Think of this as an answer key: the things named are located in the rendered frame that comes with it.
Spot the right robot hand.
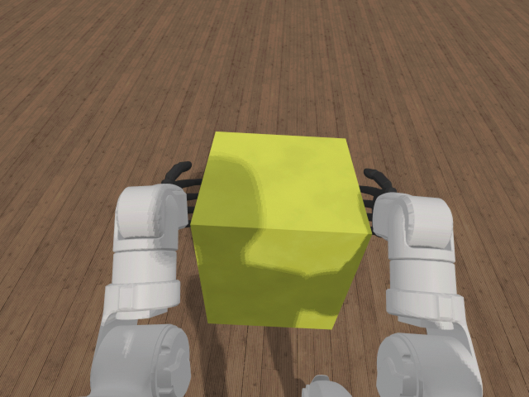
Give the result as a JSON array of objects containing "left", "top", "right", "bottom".
[{"left": 359, "top": 169, "right": 397, "bottom": 238}]

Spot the left robot forearm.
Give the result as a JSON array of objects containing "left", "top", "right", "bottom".
[{"left": 90, "top": 184, "right": 188, "bottom": 388}]

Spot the robot right thigh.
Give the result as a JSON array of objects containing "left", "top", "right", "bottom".
[{"left": 302, "top": 380, "right": 352, "bottom": 397}]

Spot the right robot shin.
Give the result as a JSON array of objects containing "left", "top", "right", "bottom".
[{"left": 311, "top": 375, "right": 329, "bottom": 383}]

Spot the robot right upper arm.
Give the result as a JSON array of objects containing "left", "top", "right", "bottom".
[{"left": 376, "top": 332, "right": 482, "bottom": 397}]

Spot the left robot hand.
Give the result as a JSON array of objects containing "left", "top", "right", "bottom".
[{"left": 161, "top": 161, "right": 203, "bottom": 227}]

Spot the carton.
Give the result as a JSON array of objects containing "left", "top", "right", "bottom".
[{"left": 190, "top": 132, "right": 372, "bottom": 329}]

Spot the robot left upper arm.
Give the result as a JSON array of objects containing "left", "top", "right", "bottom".
[{"left": 86, "top": 324, "right": 191, "bottom": 397}]

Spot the right robot forearm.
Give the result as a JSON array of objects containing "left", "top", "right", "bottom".
[{"left": 373, "top": 192, "right": 483, "bottom": 397}]

